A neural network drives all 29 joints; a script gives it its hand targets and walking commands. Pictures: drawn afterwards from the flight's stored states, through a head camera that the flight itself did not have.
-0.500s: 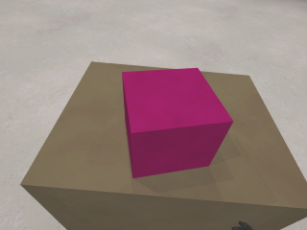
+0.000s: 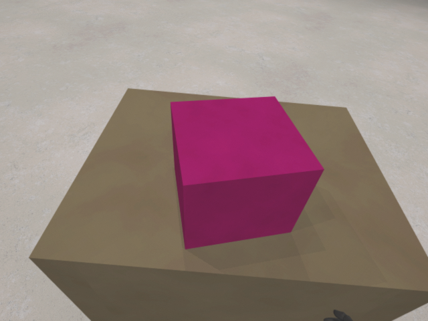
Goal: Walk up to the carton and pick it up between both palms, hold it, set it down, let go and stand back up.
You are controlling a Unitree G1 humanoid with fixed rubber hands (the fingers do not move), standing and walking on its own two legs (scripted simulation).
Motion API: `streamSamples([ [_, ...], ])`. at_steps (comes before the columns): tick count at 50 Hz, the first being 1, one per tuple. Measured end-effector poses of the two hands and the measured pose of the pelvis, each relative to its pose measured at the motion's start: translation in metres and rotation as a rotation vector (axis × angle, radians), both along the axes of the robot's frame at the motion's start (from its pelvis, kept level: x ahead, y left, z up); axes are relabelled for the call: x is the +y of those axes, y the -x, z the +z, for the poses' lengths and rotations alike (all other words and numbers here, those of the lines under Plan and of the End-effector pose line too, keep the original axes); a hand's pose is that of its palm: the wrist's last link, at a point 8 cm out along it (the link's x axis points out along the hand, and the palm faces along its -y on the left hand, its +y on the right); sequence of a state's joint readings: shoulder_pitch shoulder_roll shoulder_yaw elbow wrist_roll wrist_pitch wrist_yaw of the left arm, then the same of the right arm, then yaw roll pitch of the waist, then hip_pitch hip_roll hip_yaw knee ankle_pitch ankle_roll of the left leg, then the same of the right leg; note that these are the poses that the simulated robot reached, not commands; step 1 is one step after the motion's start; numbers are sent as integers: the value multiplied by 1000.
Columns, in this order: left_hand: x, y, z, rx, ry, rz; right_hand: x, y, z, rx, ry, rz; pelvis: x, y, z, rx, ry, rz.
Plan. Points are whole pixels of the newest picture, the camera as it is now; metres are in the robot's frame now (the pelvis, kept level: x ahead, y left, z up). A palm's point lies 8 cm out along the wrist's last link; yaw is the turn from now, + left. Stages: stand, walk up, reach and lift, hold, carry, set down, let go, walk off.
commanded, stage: stand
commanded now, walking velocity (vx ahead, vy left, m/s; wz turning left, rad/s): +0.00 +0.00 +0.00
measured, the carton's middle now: (232, 168) +0.50 +0.00 -0.01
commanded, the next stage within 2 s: none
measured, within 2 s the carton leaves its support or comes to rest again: neither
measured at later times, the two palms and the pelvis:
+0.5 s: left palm out of the picture +0.05 +0.28 -0.12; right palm out of the picture +0.13 -0.26 -0.09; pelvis +0.00 +0.00 +0.00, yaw +0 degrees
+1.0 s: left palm out of the picture +0.05 +0.28 -0.12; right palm out of the picture +0.13 -0.26 -0.09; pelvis +0.00 +0.00 +0.00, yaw +0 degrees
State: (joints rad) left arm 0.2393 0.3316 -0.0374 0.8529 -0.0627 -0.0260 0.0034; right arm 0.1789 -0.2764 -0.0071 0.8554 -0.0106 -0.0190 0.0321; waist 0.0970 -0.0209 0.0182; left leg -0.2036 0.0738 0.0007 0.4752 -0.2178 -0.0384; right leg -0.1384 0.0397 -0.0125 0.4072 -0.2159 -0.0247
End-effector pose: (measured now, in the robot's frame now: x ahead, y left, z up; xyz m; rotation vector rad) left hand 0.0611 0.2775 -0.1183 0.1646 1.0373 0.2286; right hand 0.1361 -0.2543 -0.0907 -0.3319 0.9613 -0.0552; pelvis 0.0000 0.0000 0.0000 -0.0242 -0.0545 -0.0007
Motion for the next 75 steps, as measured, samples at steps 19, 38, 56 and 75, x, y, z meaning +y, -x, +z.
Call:
streamSamples([
  [19,-1,9,-2,18,1,5,-2,7,-1,6,0,-5,-2,4,0,-6,-2,0],
  [38,-1,12,-3,27,1,8,-3,10,-3,23,1,-11,-2,4,0,-6,-2,0],
  [56,-1,14,-3,36,0,10,-5,11,-4,26,1,-13,-3,4,0,-6,-4,0],
  [75,-2,14,-1,39,-5,10,-5,11,-5,27,-6,-12,-4,4,1,-6,-6,0],
])
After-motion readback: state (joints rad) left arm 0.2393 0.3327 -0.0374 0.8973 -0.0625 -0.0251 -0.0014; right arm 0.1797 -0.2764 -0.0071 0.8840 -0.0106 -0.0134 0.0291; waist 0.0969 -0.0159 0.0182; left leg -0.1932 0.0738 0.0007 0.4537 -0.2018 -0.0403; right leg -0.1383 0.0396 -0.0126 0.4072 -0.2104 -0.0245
